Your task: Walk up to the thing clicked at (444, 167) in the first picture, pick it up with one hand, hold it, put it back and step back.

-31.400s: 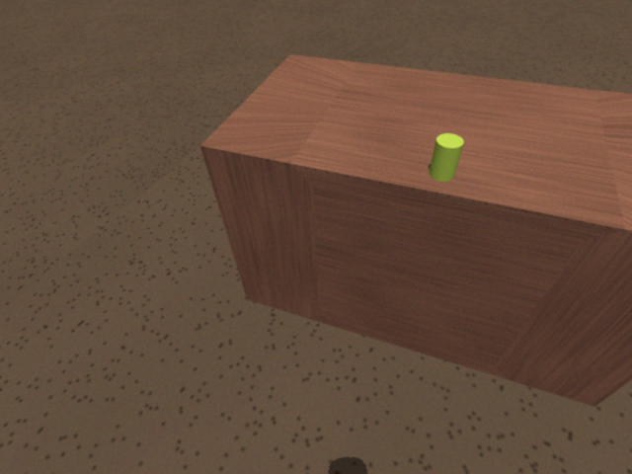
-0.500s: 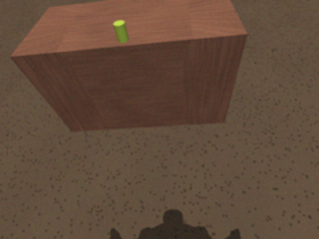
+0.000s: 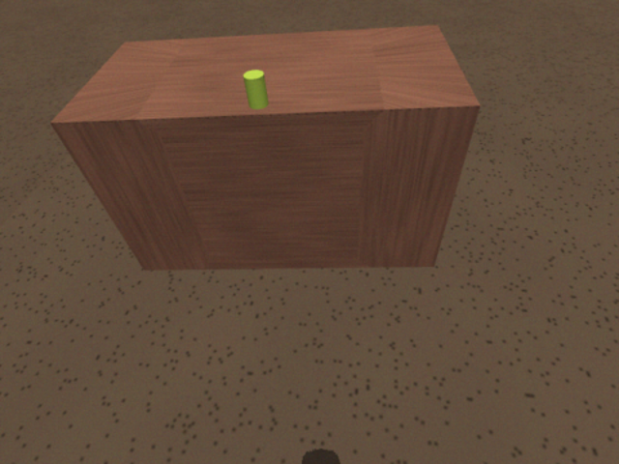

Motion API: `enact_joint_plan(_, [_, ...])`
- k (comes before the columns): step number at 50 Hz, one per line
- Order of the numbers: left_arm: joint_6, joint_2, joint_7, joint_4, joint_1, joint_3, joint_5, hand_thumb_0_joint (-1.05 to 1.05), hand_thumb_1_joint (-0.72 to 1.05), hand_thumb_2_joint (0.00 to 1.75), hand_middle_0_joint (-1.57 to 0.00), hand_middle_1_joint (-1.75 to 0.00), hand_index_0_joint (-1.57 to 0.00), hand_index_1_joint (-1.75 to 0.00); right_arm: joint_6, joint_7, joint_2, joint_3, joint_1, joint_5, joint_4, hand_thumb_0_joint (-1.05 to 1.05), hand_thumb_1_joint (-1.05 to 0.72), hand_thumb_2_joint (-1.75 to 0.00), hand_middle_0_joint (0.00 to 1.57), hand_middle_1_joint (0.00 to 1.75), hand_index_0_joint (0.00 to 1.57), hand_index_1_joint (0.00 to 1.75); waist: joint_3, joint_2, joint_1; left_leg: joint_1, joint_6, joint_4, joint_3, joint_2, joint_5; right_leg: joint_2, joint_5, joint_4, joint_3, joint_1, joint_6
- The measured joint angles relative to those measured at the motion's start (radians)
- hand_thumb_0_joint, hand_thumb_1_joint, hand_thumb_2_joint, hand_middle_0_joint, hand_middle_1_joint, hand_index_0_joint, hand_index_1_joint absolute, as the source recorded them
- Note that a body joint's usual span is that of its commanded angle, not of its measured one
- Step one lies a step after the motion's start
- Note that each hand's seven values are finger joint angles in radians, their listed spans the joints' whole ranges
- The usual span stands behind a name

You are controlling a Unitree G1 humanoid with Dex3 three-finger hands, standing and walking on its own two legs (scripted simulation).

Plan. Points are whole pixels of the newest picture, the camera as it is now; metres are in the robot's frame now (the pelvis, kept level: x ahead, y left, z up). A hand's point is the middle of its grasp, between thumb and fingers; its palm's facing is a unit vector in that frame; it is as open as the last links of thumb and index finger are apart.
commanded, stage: step back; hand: left
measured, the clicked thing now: (256, 89) +1.06 +0.22 -0.02
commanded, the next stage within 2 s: stand in 0.46 s
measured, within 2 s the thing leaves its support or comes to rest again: neither
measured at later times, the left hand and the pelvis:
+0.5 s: hand out of the picture +0.16 +0.28 -0.14, palm faces -0.02 -0.93 -0.37, open 7.3 cm; pelvis +0.05 +0.02 +0.00, yaw -1 degrees
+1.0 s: hand out of the picture +0.10 +0.26 -0.14, palm faces -0.04 -0.94 -0.34, open 7.3 cm; pelvis +0.02 +0.01 +0.02, yaw -1 degrees
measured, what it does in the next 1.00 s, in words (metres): stands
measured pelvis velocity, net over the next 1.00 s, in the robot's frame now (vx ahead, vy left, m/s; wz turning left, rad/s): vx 0.02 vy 0.01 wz -0.01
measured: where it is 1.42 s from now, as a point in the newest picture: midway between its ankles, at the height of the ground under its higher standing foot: outside the picture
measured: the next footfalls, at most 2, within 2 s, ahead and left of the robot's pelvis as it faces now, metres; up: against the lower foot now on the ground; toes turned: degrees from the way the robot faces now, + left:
none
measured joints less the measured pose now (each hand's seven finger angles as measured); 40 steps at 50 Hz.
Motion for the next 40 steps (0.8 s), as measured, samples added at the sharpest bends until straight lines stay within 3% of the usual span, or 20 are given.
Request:
enact_joint_plan(3, [0.008, 0.011, -0.002, 0.0, -0.014, -0.004, -0.004, 0.01, 0.9, 0.89, -0.21, -0.3, -0.21, -0.3, -0.012, 0.001, -0.005, -0.004, 0.003, -0.002, 0.007, 0.01, -0.91, -0.9, 0.2, 0.3, 0.2, 0.3, 0.002, -0.006, -0.007, 0.034, -0.003, -0.141, 0.021, 0.018, 0.076, -0.019, -0.022, 0.027, -0.004, -0.008, 0.019])
enact_joint_plan(5, [0.019, 0.026, 0.001, 0.002, -0.029, -0.006, -0.009, 0.01, 0.9, 0.89, -0.21, -0.3, -0.21, -0.3, -0.019, -0.004, 0.007, -0.009, -0.002, -0.008, 0.021, 0.01, -0.91, -0.9, 0.2, 0.3, 0.2, 0.3, 0.012, -0.035, -0.009, 0.06, -0.015, -0.191, 0.041, -0.003, 0.202, -0.045, -0.05, 0.069, 0.012, -0.016, 0.03])
enact_joint_plan(9, [0.035, 0.047, 0.004, 0.013, -0.048, -0.01, -0.026, 0.01, 0.91, 0.89, -0.2, -0.3, -0.21, -0.3, -0.026, -0.006, 0.039, 0.008, -0.007, -0.013, 0.034, 0.01, -0.91, -0.9, 0.2, 0.3, 0.2, 0.3, -0.002, -0.052, -0.022, 0.072, -0.012, -0.198, 0.056, 0.0, 0.178, -0.024, -0.16, 0.12, 0.041, -0.036, 0.005])
enact_joint_plan(10, [0.033, 0.053, 0.004, 0.015, -0.054, -0.01, -0.028, 0.01, 0.91, 0.89, -0.2, -0.3, -0.21, -0.3, -0.025, -0.006, 0.046, 0.013, -0.01, -0.012, 0.037, 0.01, -0.9, -0.9, 0.2, 0.3, 0.2, 0.3, -0.001, -0.054, -0.024, 0.077, -0.013, -0.201, 0.056, 0.005, 0.174, -0.02, -0.146, 0.083, 0.037, -0.022, 0.0])
enact_joint_plan(12, [0.02, 0.062, 0.007, 0.018, -0.068, -0.009, -0.03, 0.01, 0.91, 0.89, -0.2, -0.3, -0.21, -0.3, -0.023, -0.007, 0.056, 0.022, -0.023, -0.005, 0.042, 0.01, -0.9, -0.9, 0.2, 0.3, 0.2, 0.3, 0.005, -0.057, -0.024, 0.084, -0.018, -0.196, 0.062, 0.011, 0.164, -0.016, -0.008, 0.015, 0.037, 0.003, 0.014])
enact_joint_plan(15, [0.008, 0.05, 0.013, 0.021, -0.089, -0.011, -0.032, 0.01, 0.91, 0.89, -0.2, -0.3, -0.21, -0.3, -0.019, -0.013, 0.056, 0.026, -0.045, 0.01, 0.047, 0.01, -0.9, -0.9, 0.2, 0.3, 0.2, 0.3, 0.008, -0.031, -0.032, 0.085, -0.023, -0.182, 0.052, 0.029, 0.148, 0.0, -0.02, -0.007, 0.027, 0.022, 0.032])
enact_joint_plan(21, [0.014, 0.038, 0.014, 0.028, -0.132, -0.027, -0.032, 0.01, 0.91, 0.89, -0.2, -0.3, -0.21, -0.3, -0.025, -0.015, 0.054, 0.026, -0.085, 0.012, 0.065, 0.01, -0.9, -0.9, 0.2, 0.3, 0.2, 0.3, 0.0, -0.029, -0.035, 0.113, -0.013, -0.223, 0.067, 0.014, 0.153, -0.015, -0.034, -0.018, 0.04, 0.035, 0.04])
enact_joint_plan(40, [0.03, 0.002, 0.006, 0.109, -0.188, -0.051, -0.037, 0.01, 0.91, 0.89, -0.2, -0.3, -0.21, -0.3, -0.027, -0.017, 0.04, 0.043, -0.134, 0.028, 0.124, 0.0, -0.9, -0.9, 0.2, 0.3, 0.2, 0.3, 0.013, -0.042, -0.05, 0.223, -0.028, -0.423, 0.063, 0.019, 0.274, -0.01, 0.076, -0.2, 0.033, 0.137, 0.034])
